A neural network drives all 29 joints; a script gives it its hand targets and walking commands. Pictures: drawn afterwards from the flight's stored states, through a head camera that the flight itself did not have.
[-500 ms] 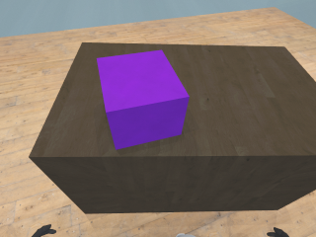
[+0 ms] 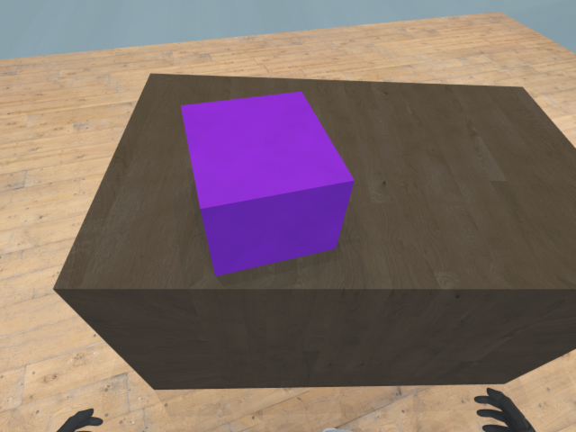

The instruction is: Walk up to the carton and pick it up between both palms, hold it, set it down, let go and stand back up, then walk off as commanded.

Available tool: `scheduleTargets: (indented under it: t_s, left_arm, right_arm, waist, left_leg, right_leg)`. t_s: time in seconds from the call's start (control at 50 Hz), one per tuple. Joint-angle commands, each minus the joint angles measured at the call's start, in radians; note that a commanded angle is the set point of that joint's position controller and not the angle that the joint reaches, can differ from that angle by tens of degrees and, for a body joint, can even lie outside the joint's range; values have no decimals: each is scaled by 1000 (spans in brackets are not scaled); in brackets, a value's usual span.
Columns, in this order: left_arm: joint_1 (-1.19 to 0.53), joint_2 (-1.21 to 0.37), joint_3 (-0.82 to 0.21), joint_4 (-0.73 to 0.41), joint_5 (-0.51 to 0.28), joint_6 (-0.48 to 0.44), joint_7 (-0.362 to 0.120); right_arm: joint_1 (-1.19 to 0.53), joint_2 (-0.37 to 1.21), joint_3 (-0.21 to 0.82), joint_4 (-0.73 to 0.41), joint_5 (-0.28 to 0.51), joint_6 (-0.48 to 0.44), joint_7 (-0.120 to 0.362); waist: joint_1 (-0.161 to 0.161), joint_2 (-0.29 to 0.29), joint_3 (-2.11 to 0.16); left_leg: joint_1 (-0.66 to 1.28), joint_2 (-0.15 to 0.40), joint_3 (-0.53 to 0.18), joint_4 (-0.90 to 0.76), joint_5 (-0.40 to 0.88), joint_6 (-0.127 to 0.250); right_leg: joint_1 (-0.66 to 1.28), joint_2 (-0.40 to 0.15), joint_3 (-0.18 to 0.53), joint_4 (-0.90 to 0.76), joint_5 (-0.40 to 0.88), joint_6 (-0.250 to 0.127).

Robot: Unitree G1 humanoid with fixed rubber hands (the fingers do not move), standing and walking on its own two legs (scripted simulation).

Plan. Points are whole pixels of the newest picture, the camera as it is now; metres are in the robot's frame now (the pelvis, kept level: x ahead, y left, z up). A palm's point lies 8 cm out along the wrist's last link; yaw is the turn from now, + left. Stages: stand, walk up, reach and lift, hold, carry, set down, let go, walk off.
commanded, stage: stand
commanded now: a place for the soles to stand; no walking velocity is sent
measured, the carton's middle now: (260, 179) +0.53 +0.07 +0.02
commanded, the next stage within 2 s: reach and lift in 0.14 s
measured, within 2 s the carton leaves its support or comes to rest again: neither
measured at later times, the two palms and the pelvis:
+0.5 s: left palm (95, 405) +0.16 +0.26 -0.06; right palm out of the picture +0.15 -0.33 -0.06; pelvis +0.01 -0.02 +0.01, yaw +3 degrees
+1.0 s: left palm (113, 380) +0.18 +0.23 -0.02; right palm (534, 406) +0.17 -0.31 -0.01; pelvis +0.01 -0.02 +0.02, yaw +4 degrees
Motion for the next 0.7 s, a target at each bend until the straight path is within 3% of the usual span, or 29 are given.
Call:
scheduleTargets:
  t_s: [0.0,0.04,0.06,0.1,0.12,0.14,0.16,0.2,0.22,0.26,0.28,0.3,0.34,0.38,0.42,0.44,0.46,0.48,0.54,0.58,0.6,0.62,0.68]
  left_arm:
    - [-55,174,56,41,-11,-29,10]
    - [-68,161,49,31,-12,-27,9]
    - [-57,165,57,40,-11,-28,8]
    - [-74,160,53,28,-5,-33,10]
    - [-88,159,49,32,-3,-36,10]
    - [-392,42,42,-93,32,182,47]
    - [-360,4,50,-130,44,257,56]
    - [-365,-1,66,-234,34,286,55]
    - [-375,22,69,-247,22,301,56]
    - [-369,6,41,-320,3,309,71]
    - [-342,-10,41,-313,-5,320,68]
    - [-329,-11,39,-316,-12,325,69]
    - [-325,-4,48,-330,-12,336,62]
    - [-300,0,54,-326,-6,347,60]
    - [-285,-2,73,-347,-7,336,64]
    - [-292,-8,74,-383,-12,331,73]
    - [-307,-9,69,-385,-12,332,79]
    - [-306,-23,71,-380,-16,336,78]
    - [-297,-38,96,-437,-24,315,87]
    - [-317,-40,107,-449,-27,302,94]
    - [-275,-67,109,-452,-35,302,99]
    - [-267,-71,98,-462,-47,299,95]
    - [-249,-104,99,-472,-28,275,105]
  right_arm:
    - [-55,-189,-36,-25,2,-30,-10]
    - [-56,-194,-40,-20,1,-27,-12]
    - [-44,-198,-40,-28,3,-27,-11]
    - [-47,-185,-34,-21,2,-24,-9]
    - [-30,-175,-33,-28,4,-26,-8]
    - [-145,-80,-190,230,-136,-224,32]
    - [-106,-152,-189,234,-148,-255,60]
    - [-108,-202,-225,210,-130,-281,66]
    - [-120,-179,-219,167,-113,-284,66]
    - [-137,-175,-219,137,-84,-279,74]
    - [-112,-169,-200,110,-62,-262,78]
    - [-96,-162,-208,100,-56,-261,78]
    - [-70,-139,-205,56,-51,-258,74]
    - [-67,-147,-207,26,-35,-248,78]
    - [-61,-132,-184,-18,-21,-249,85]
    - [-46,-135,-181,-19,-5,-246,93]
    - [-50,-139,-193,-31,-8,-242,98]
    - [-52,-117,-171,-18,9,-237,102]
    - [-26,-101,-159,-88,16,-209,110]
    - [-42,-101,-145,-109,29,-201,120]
    - [-13,-109,-154,-130,41,-188,125]
    - [-15,-109,-165,-166,46,-183,126]
    - [-4,-132,-136,-228,76,-161,144]
  waist:
    - [1,50,-146]
    - [-1,50,-121]
    - [-5,82,-130]
    - [-4,26,-150]
    - [-22,-19,-140]
    - [-96,143,34]
    - [-110,167,69]
    - [-92,149,-44]
    - [-70,111,-68]
    - [-52,126,-88]
    - [-48,71,-91]
    - [-47,58,-99]
    - [-44,-25,-106]
    - [-37,-16,-85]
    - [-14,-56,-98]
    - [-16,-15,-85]
    - [-28,-17,-73]
    - [-15,-10,-51]
    - [-10,-38,-67]
    - [15,-19,-62]
    - [7,-15,-66]
    - [3,-50,-73]
    - [23,-31,-90]
  left_leg:
    - [103,144,-179,-185,-2,90]
    - [74,133,-180,-198,-11,83]
    - [95,130,-160,-194,-8,82]
    - [106,109,-146,-163,27,73]
    - [124,111,-151,-147,27,68]
    - [-174,52,-37,-239,-113,-19]
    - [-277,95,-60,-261,-163,39]
    - [-246,85,-39,-235,-133,37]
    - [-181,61,-30,-208,-82,28]
    - [-85,62,-48,-230,-104,8]
    - [-25,49,-41,-221,-51,10]
    - [18,38,-44,-217,-56,6]
    - [114,-3,-32,-191,41,9]
    - [121,-5,-46,-208,63,7]
    - [171,-28,-45,-215,141,15]
    - [168,-26,-51,-238,129,4]
    - [174,-26,-51,-251,123,1]
    - [150,-31,-54,-256,133,4]
    - [193,-41,-36,-298,132,10]
    - [172,-46,-36,-323,126,10]
    - [194,-43,-43,-330,125,5]
    - [197,-39,-45,-338,134,10]
    - [222,-45,-37,-367,129,4]
  right_leg:
    - [38,-90,106,-103,127,-44]
    - [43,-92,118,-105,115,-43]
    - [46,-101,127,-127,126,-44]
    - [50,-113,158,-144,133,-61]
    - [20,-114,158,-149,147,-60]
    - [132,-8,-174,-4,-35,-20]
    - [237,15,-184,66,27,-18]
    - [330,15,-157,44,77,-24]
    - [289,0,-140,17,88,-25]
    - [245,-10,-143,-45,90,-24]
    - [234,-14,-135,-84,115,-28]
    - [212,-19,-130,-107,96,-27]
    - [157,-26,-128,-156,134,-30]
    - [166,-35,-128,-186,156,-25]
    - [165,-32,-118,-214,201,-17]
    - [166,-31,-123,-228,178,-21]
    - [161,-25,-125,-228,182,-22]
    - [184,-34,-114,-248,191,-18]
    - [189,-39,-105,-284,162,-4]
    - [213,-40,-98,-302,153,-2]
    - [227,-38,-97,-317,152,2]
    - [229,-30,-100,-310,170,6]
    - [250,-29,-89,-343,156,5]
